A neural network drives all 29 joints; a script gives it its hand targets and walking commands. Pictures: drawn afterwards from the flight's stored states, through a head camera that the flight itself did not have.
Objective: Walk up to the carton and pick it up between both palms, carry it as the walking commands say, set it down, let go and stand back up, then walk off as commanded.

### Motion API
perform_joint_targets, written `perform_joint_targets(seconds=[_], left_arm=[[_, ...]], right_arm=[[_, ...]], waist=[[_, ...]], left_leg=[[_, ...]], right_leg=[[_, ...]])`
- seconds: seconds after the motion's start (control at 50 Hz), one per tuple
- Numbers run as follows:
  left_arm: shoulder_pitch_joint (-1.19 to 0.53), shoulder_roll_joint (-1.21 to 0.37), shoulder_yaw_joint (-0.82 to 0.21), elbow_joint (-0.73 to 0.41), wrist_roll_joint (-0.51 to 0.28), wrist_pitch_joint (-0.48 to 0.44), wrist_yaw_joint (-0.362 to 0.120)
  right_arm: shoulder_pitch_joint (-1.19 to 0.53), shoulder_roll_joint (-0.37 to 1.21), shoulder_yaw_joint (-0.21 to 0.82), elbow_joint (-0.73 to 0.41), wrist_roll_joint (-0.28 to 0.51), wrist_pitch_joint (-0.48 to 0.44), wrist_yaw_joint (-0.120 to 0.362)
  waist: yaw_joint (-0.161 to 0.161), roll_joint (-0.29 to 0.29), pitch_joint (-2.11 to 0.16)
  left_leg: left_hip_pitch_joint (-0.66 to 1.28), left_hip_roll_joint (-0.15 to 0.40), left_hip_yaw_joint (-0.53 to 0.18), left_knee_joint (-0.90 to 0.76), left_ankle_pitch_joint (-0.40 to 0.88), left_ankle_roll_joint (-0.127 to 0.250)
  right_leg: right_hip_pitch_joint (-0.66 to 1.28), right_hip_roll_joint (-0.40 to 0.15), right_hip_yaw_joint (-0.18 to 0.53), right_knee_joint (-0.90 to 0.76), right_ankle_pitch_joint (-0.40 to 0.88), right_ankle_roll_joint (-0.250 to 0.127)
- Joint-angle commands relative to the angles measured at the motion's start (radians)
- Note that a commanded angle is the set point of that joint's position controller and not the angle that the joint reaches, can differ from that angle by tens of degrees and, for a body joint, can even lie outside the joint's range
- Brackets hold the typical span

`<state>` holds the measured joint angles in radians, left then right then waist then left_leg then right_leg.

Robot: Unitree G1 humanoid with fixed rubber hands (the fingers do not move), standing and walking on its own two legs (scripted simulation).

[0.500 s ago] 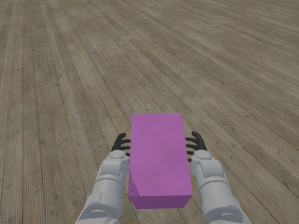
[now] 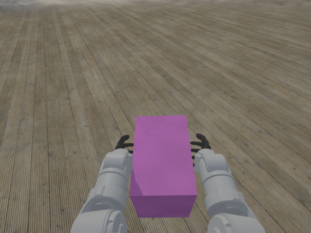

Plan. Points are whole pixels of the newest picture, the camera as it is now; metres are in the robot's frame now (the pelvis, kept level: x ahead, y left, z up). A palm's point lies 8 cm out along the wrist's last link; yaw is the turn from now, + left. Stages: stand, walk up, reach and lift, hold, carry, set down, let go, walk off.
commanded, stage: reach and lift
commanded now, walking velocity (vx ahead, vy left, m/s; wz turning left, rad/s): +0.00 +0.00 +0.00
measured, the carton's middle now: (162, 166) +0.34 +0.00 -0.02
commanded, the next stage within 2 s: hold in 0.74 s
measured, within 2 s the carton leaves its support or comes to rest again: neither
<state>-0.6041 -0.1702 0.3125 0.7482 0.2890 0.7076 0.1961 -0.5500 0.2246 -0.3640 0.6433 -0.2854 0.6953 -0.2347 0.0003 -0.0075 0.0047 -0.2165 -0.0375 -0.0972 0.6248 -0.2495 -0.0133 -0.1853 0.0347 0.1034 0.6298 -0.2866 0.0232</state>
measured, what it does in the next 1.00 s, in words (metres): stands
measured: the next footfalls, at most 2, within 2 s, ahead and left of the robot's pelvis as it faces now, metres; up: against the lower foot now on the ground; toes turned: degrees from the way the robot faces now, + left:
none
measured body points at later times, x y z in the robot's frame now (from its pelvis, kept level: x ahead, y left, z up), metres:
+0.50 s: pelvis +0.02 -0.01 +0.00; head -0.05 +0.00 +0.45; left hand +0.34 +0.11 +0.05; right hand +0.33 -0.12 +0.05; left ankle +0.07 +0.13 -0.72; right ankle +0.05 -0.13 -0.72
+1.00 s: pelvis +0.01 +0.00 +0.00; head -0.09 +0.01 +0.44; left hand +0.31 +0.12 +0.05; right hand +0.31 -0.12 +0.05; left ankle +0.07 +0.13 -0.72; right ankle +0.05 -0.13 -0.72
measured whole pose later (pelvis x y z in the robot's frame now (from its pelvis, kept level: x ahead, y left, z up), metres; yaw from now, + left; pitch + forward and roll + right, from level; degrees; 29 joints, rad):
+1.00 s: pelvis +0.01 +0.00 +0.00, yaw -1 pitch -9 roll +0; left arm -0.45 -0.22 0.23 0.65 0.26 0.76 0.27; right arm -0.44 0.21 -0.29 0.63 -0.26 0.72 -0.23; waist 0.00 -0.02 -0.08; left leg -0.19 -0.04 -0.09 0.59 -0.25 -0.01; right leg -0.16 0.03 0.12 0.59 -0.28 0.03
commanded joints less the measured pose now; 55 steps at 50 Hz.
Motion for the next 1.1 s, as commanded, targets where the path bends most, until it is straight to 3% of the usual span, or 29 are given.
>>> perform_joint_targets(seconds=[0.0, 0.02, 0.04, 0.08, 0.1, 0.12, 0.14, 0.22, 0.28, 0.3, 0.34, 0.38, 0.44, 0.46, 0.5, 0.52, 0.56, 0.58, 0.6, 0.68, 0.78, 0.8, 0.82, 0.84, 0.9, 1.0, 1.04, 1.06, 1.08], left_arm=[[-0.946, -1.159, -0.398, -0.187, -0.327, -0.120, -0.381], [-0.911, -1.144, -0.378, -0.148, -0.324, -0.115, -0.381], [-0.848, -1.137, -0.341, -0.077, -0.296, -0.106, -0.385], [-0.842, -1.151, -0.368, -0.116, -0.299, -0.111, -0.385], [-0.864, -1.155, -0.395, -0.141, -0.312, -0.111, -0.382], [-0.831, -1.164, -0.393, -0.132, -0.319, -0.110, -0.391], [-0.857, -1.160, -0.422, -0.181, -0.321, -0.111, -0.389], [-0.841, -1.163, -0.471, -0.238, -0.346, -0.115, -0.384], [-0.797, -1.154, -0.460, -0.220, -0.327, -0.102, -0.381], [-0.821, -1.149, -0.464, -0.231, -0.334, -0.102, -0.378], [-0.740, -1.170, -0.480, -0.214, -0.329, -0.089, -0.379], [-0.743, -1.156, -0.478, -0.258, -0.340, -0.096, -0.379], [-0.705, -1.141, -0.466, -0.240, -0.330, -0.081, -0.385], [-0.702, -1.138, -0.460, -0.237, -0.341, -0.084, -0.394], [-0.692, -1.129, -0.482, -0.259, -0.335, -0.079, -0.395], [-0.625, -1.125, -0.442, -0.184, -0.322, -0.064, -0.393], [-0.646, -1.142, -0.504, -0.283, -0.351, -0.071, -0.398], [-0.613, -1.147, -0.489, -0.254, -0.340, -0.065, -0.398], [-0.617, -1.164, -0.514, -0.269, -0.354, -0.064, -0.401], [-0.681, -1.160, -0.514, -0.309, -0.349, -0.057, -0.399], [-0.659, -1.168, -0.515, -0.303, -0.362, -0.054, -0.401], [-0.692, -1.177, -0.531, -0.319, -0.366, -0.054, -0.399], [-0.651, -1.196, -0.513, -0.256, -0.356, -0.045, -0.399], [-0.702, -1.194, -0.529, -0.314, -0.372, -0.059, -0.395], [-0.682, -1.212, -0.522, -0.267, -0.346, -0.049, -0.391], [-0.685, -1.211, -0.470, -0.235, -0.351, -0.064, -0.403], [-0.677, -1.206, -0.459, -0.200, -0.337, -0.059, -0.405], [-0.708, -1.219, -0.451, -0.188, -0.343, -0.066, -0.406], [-0.733, -1.201, -0.462, -0.223, -0.337, -0.067, -0.401]], right_arm=[[-0.927, 1.123, 0.454, 0.001, 0.304, -0.086, 0.415], [-0.946, 1.125, 0.465, -0.025, 0.310, -0.086, 0.408], [-0.973, 1.126, 0.464, -0.046, 0.300, -0.085, 0.401], [-0.945, 1.127, 0.471, -0.041, 0.308, -0.091, 0.402], [-0.890, 1.120, 0.452, 0.001, 0.289, -0.087, 0.401], [-0.898, 1.126, 0.465, -0.048, 0.298, -0.095, 0.394], [-0.877, 1.126, 0.460, -0.030, 0.307, -0.092, 0.395], [-0.897, 1.152, 0.529, -0.121, 0.340, -0.104, 0.388], [-0.878, 1.140, 0.536, -0.126, 0.335, -0.086, 0.388], [-0.861, 1.130, 0.527, -0.105, 0.324, -0.081, 0.396], [-0.822, 1.131, 0.545, -0.144, 0.340, -0.084, 0.393], [-0.820, 1.147, 0.577, -0.160, 0.338, -0.078, 0.395], [-0.768, 1.155, 0.562, -0.133, 0.330, -0.064, 0.397], [-0.775, 1.164, 0.572, -0.153, 0.328, -0.068, 0.391], [-0.748, 1.165, 0.569, -0.139, 0.335, -0.060, 0.396], [-0.745, 1.143, 0.556, -0.130, 0.329, -0.057, 0.397], [-0.692, 1.164, 0.582, -0.156, 0.331, -0.057, 0.403], [-0.712, 1.155, 0.590, -0.185, 0.331, -0.057, 0.402], [-0.705, 1.162, 0.602, -0.201, 0.341, -0.061, 0.399], [-0.684, 1.159, 0.542, -0.119, 0.319, -0.044, 0.415], [-0.740, 1.173, 0.585, -0.190, 0.353, -0.048, 0.426], [-0.718, 1.159, 0.548, -0.148, 0.345, -0.046, 0.429], [-0.730, 1.141, 0.552, -0.162, 0.336, -0.047, 0.433], [-0.728, 1.155, 0.551, -0.138, 0.348, -0.049, 0.438], [-0.693, 1.159, 0.529, -0.096, 0.329, -0.044, 0.442], [-0.816, 1.148, 0.546, -0.178, 0.347, -0.063, 0.443], [-0.786, 1.138, 0.523, -0.133, 0.329, -0.059, 0.441], [-0.839, 1.143, 0.526, -0.156, 0.326, -0.065, 0.439], [-0.806, 1.157, 0.516, -0.117, 0.326, -0.061, 0.440]], waist=[[-0.011, 0.031, -0.456], [0.002, -0.026, -0.452], [0.016, -0.028, -0.416], [0.010, -0.007, -0.449], [-0.017, 0.004, -0.458], [-0.007, -0.001, -0.484], [-0.009, 0.052, -0.487], [0.000, 0.060, -0.548], [0.013, 0.040, -0.514], [-0.004, 0.003, -0.490], [0.008, 0.050, -0.497], [0.012, -0.006, -0.527], [0.018, -0.007, -0.462], [0.029, -0.052, -0.479], [0.025, -0.001, -0.468], [0.023, -0.024, -0.405], [0.010, -0.011, -0.505], [0.019, -0.048, -0.502], [0.011, -0.006, -0.505], [-0.005, 0.017, -0.387], [0.018, -0.014, -0.425], [-0.003, 0.035, -0.411], [0.002, 0.008, -0.398], [0.001, 0.033, -0.420], [-0.003, 0.050, -0.416], [0.012, -0.030, -0.439], [0.010, -0.003, -0.380], [0.008, -0.049, -0.378], [0.009, -0.014, -0.380]], left_leg=[[0.152, -0.023, 0.032, -0.113, -0.025, 0.004], [0.150, -0.023, 0.036, -0.110, -0.002, 0.010], [0.133, -0.026, 0.040, -0.112, -0.020, 0.019], [0.140, -0.035, 0.044, -0.111, -0.010, 0.012], [0.182, -0.029, 0.038, -0.109, 0.038, 0.008], [0.176, -0.034, 0.047, -0.105, 0.071, 0.006], [0.173, -0.030, 0.039, -0.107, 0.083, -0.001], [0.186, -0.041, 0.037, -0.093, 0.130, -0.004], [0.171, -0.042, 0.041, -0.106, 0.126, -0.001], [0.187, -0.034, 0.032, -0.113, 0.100, 0.001], [0.179, -0.044, 0.036, -0.107, 0.147, -0.002], [0.207, -0.040, 0.035, -0.117, 0.174, 0.000], [0.197, -0.046, 0.044, -0.113, 0.171, 0.005], [0.192, -0.047, 0.043, -0.115, 0.195, 0.009], [0.183, -0.047, 0.048, -0.121, 0.174, 0.008], [0.173, -0.042, 0.044, -0.134, 0.143, 0.005], [0.228, -0.044, 0.042, -0.129, 0.237, 0.003], [0.237, -0.043, 0.038, -0.129, 0.257, 0.004], [0.225, -0.046, 0.036, -0.126, 0.264, -0.001], [0.200, -0.039, 0.030, -0.144, 0.132, 0.002], [0.169, -0.035, 0.031, -0.142, 0.106, 0.011], [0.173, -0.033, 0.031, -0.145, 0.071, 0.005], [0.168, -0.030, 0.028, -0.149, 0.068, 0.005], [0.163, -0.025, 0.019, -0.153, 0.049, 0.006], [0.159, -0.030, 0.025, -0.149, 0.063, 0.004], [0.166, -0.032, 0.025, -0.139, 0.029, 0.015], [0.157, -0.031, 0.029, -0.145, 0.034, 0.011], [0.176, -0.027, 0.023, -0.143, -0.018, 0.015], [0.166, -0.023, 0.021, -0.147, -0.005, 0.014]], right_leg=[[-0.024, 0.051, -0.052, -0.137, -0.045, -0.017], [-0.005, 0.047, -0.050, -0.145, -0.037, -0.010], [-0.010, 0.040, -0.039, -0.155, -0.056, -0.011], [0.002, 0.036, -0.042, -0.151, -0.031, -0.009], [-0.025, 0.041, -0.036, -0.154, 0.012, -0.017], [0.004, 0.036, -0.035, -0.153, 0.046, -0.014], [0.011, 0.042, -0.040, -0.138, 0.071, -0.017], [0.042, 0.036, -0.018, -0.135, 0.126, -0.014], [0.040, 0.038, -0.025, -0.147, 0.113, -0.009], [0.013, 0.044, -0.027, -0.148, 0.083, -0.010], [0.043, 0.040, -0.020, -0.154, 0.132, -0.016], [0.051, 0.042, -0.022, -0.159, 0.164, -0.005], [0.023, 0.038, -0.022, -0.170, 0.144, -0.002], [0.047, 0.033, -0.011, -0.173, 0.194, 0.005], [0.052, 0.034, -0.016, -0.172, 0.173, 0.002], [0.033, 0.033, -0.022, -0.176, 0.157, 0.002], [0.061, 0.042, -0.023, -0.169, 0.241, 0.000], [0.055, 0.043, -0.020, -0.170, 0.254, 0.006], [0.072, 0.042, -0.018, -0.168, 0.290, -0.001], [-0.005, 0.038, -0.019, -0.187, 0.102, -0.013], [0.022, 0.040, -0.021, -0.176, 0.083, -0.011], [0.004, 0.039, -0.019, -0.175, 0.058, -0.019], [0.010, 0.045, -0.028, -0.178, 0.050, -0.018], [0.010, 0.044, -0.027, -0.164, 0.050, -0.021], [0.010, 0.043, -0.030, -0.169, 0.050, -0.023], [0.008, 0.038, -0.031, -0.170, -0.004, -0.008], [-0.020, 0.035, -0.033, -0.180, -0.007, -0.016], [-0.051, 0.038, -0.033, -0.177, -0.067, -0.014], [-0.055, 0.037, -0.035, -0.169, -0.040, -0.013]])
